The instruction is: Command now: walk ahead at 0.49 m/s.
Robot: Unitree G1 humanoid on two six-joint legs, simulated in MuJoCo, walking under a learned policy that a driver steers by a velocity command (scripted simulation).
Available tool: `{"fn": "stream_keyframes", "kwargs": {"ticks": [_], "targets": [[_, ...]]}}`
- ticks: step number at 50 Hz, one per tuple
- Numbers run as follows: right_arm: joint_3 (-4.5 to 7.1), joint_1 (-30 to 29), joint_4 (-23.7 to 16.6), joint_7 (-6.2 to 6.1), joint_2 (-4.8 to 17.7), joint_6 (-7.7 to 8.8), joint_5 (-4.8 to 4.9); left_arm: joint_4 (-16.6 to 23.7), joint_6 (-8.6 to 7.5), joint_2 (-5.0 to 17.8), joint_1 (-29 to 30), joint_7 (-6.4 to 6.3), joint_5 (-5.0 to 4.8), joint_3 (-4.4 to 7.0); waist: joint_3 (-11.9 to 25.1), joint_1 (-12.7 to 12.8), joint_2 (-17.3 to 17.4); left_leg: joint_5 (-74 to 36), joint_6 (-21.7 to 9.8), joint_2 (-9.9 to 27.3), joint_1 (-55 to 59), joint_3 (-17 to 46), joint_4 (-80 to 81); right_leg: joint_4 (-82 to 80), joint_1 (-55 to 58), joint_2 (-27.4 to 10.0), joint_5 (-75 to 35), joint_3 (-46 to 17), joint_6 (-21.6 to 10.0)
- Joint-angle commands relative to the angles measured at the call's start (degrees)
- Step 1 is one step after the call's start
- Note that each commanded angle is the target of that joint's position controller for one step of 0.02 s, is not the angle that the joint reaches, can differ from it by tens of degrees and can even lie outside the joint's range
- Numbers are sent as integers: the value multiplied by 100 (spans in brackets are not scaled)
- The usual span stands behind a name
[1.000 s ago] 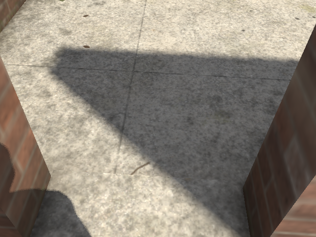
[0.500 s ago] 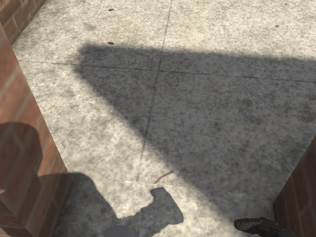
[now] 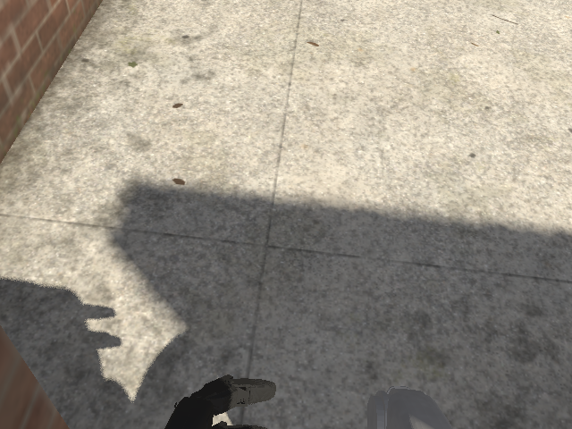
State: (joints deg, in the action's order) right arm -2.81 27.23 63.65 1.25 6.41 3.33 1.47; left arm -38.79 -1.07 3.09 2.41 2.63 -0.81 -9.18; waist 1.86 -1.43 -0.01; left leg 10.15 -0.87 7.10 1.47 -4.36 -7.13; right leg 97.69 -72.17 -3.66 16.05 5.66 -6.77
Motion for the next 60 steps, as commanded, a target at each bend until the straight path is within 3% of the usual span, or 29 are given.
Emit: {"fn": "stream_keyframes", "kwargs": {"ticks": [1, 3, 4, 5, 6, 7, 8, 10, 12, 13, 15, 20, 21, 23, 26, 28, 29, 30, 31, 33, 35, 37, 41, 43, 45, 46, 47, 50, 60], "targets": [[345, 1051, 190, -104, 1747, 161, -32, 293, -66, 938, 98, 9, -5, 485, 1129, 644, 1859, -9273, -1162, 715, -160, -263, -634, -2084, 3998, 798, 2122, 1055, -234], [500, 322, -170, -165, 1821, 119, -266, -179, -60, 1482, -1431, 64, 123, 791, 1456, 1093, 1911, -9246, -1221, 971, 464, 115, -2483, -3653, 4770, 532, 2150, -794, -489], [502, 435, -259, 47, 1396, 188, -265, -743, 91, 1896, -2382, -95, 295, 1005, 1888, 969, 185, -7141, -1009, 47, -1664, 153, -3960, -5154, 6138, -626, 3047, -3609, -1164], [442, -301, -324, 249, 962, 316, -280, -921, 186, 2352, -3349, -216, 520, 1223, 2083, 1462, -1019, -823, -951, -1010, -3421, 1047, -6607, -7719, 7132, -1196, 4208, -6322, -1847], [433, -1098, -569, 482, 548, 437, -230, -1173, 35, 1985, -3282, -351, 550, 1188, 1586, 1359, -1016, -36, -872, -1459, -4618, 2323, -9860, -8016, 6510, -1466, 3997, -6881, -1645], [311, -1792, -1032, 608, 144, 458, -149, -1436, -106, 1253, -2922, -304, 364, 1039, 706, 941, -672, 45, -1074, -1297, -5592, 2358, -10829, -7506, 5773, -1437, 3735, -5788, -1215], [211, -2240, -1439, 633, 90, 481, -131, -1736, -253, 666, -2661, -195, 367, 922, 64, 630, -282, -83, -1196, -1077, -5923, 2060, -10821, -7170, 4948, -1358, 3264, -4683, -931], [155, -1299, -1299, 446, 133, 259, -124, -2019, -361, -72, -1789, -60, 382, 810, -349, -316, 140, -392, -1138, -878, -5261, 2044, -10637, -7049, 3863, -993, 2024, -2962, -261], [105, -461, -1005, 102, 23, -15, 14, -2006, -389, 305, -1404, 39, 247, 897, -724, -660, -46, -277, -883, -793, -5112, 1701, -9728, -7169, 3351, -886, 1118, -1667, 59], [124, -429, -1360, -243, 223, -109, -137, -1746, -372, 663, -1462, 0, 153, 954, -899, -577, -345, -161, -664, -691, -5355, 1320, -8850, -7919, 3331, -751, 1451, -1163, -145], [288, -867, -1532, -390, 676, -144, -209, -1778, -410, 974, -1942, -259, 216, 995, -879, -295, -625, -309, -267, -571, -5169, 1051, -8253, -8521, 3276, -715, 1407, -1247, -468], [445, -1672, -1502, -269, 676, -52, -33, -2011, -488, 1443, -3029, -460, 253, 1119, -351, 214, -250, -1344, -108, -13, -5216, 381, -6215, -8580, 5340, -797, -617, -624, -325], [473, -2296, -1641, -168, 629, -45, 70, -1997, -416, 1123, -3119, -429, 309, 1040, -421, 378, -368, -1346, -139, -16, -5167, 115, -5642, -8662, 5612, -720, -1044, -462, -195], [455, -2711, -1645, -39, 488, -79, 80, -1936, -347, 1121, -3289, -468, 203, 1065, -373, 534, -572, -1186, -76, -181, -4277, -97, -4224, -8606, 5931, -675, -1432, -291, -76], [645, -2432, -1543, -22, 795, -60, 74, -1840, -314, 1997, -3060, -519, -60, 1424, -545, 237, -957, -408, -30, -509, -3147, 150, -2898, -8083, 6695, -935, -3556, -441, -59], [854, -1246, -1155, -118, 1144, -25, -45, -1708, -289, 1803, -2683, -632, -110, 1440, -172, -206, -603, -1121, -65, -636, -1985, 328, -1464, -7111, 7127, -715, -3441, -413, 292], [1004, -643, -964, -214, 1643, -48, -145, -1726, -323, 1680, -2874, -642, -45, 1435, 378, -251, -194, -3280, -82, -202, -521, 631, -1959, -6177, 6436, -372, -2470, -235, 519], [1031, -71, -849, -298, 1907, -72, -294, -1699, -361, 1070, -3220, -638, 152, 1282, 1068, -186, 1181, -6572, -558, 927, 1180, 1855, -2570, -4516, 5002, 302, 817, -278, 742], [893, -49, -729, -270, 1533, 23, -223, -1907, -304, 604, -3972, -645, -6, 1165, 1830, 76, 1817, -5490, -1310, 1559, 1063, 2883, -2249, -3491, 5002, 431, 2051, -1024, 992], [729, -987, -968, -235, 963, 97, -106, -1823, -224, 1072, -3264, -634, -31, 1284, 1350, 204, 956, -2709, -1217, 1113, -103, 2671, -1683, -2822, 4766, 193, 1686, -1300, 1059], [714, -1586, -1102, -290, 950, 86, -196, -1689, -66, 962, -2792, -646, 140, 1360, 759, 294, 652, -1068, -1116, 1125, -1125, 2467, -1305, -2624, 4651, -61, 1318, -1293, 994], [682, -1518, -1004, -366, 895, 99, -296, -1740, 29, 802, -2844, -641, 60, 1404, 413, 412, 667, -299, -1123, 984, -1804, 2224, -1046, -2851, 4841, -192, 1246, -1275, 912], [739, -1850, -1146, -589, 963, 59, -204, -1794, 98, 683, -2519, -763, 107, 1361, 205, 487, 813, 539, -789, 392, -2229, 1221, -720, -5437, 5611, -307, 868, -935, 992], [826, -1672, -1123, -588, 1120, -5, -73, -1954, 174, 695, -2813, -729, 126, 1368, 6, 514, 656, 1223, -688, 201, -2416, 1092, -751, -6573, 6378, 4, -114, -446, 1108], [826, -1607, -1088, -535, 874, -53, 27, -1912, 268, 763, -2945, -706, 170, 1377, -489, 490, 355, 2066, -364, 139, -2716, 1251, -636, -7227, 6456, -165, -710, -699, 937], [852, -1571, -1079, -523, 863, -77, -7, -1853, 283, 830, -2993, -714, 177, 1361, -645, 380, 286, 1958, -252, 6, -2810, 1138, -841, -7363, 6371, -310, -605, -804, 819], [866, -1270, -999, -593, 630, -140, 54, -1883, 230, 1117, -2871, -694, 129, 1421, -863, 159, -468, 1475, -84, -393, -2243, 705, -922, -7512, 5599, -271, 286, -899, 682], [826, -1310, -890, -618, 452, -171, -37, -1893, 71, 967, -2426, -642, 116, 1397, -877, 19, -882, 339, -15, -516, -1284, 523, -1562, -8065, 5124, -206, 486, -982, 734], [856, -1437, -610, -486, 691, -74, -15, -1861, -12, 1116, -2574, -690, 68, 1532, -433, 200, -130, -504, 104, -381, -1208, 551, -1524, -7726, 6142, -95, -1426, -865, 633]]}}
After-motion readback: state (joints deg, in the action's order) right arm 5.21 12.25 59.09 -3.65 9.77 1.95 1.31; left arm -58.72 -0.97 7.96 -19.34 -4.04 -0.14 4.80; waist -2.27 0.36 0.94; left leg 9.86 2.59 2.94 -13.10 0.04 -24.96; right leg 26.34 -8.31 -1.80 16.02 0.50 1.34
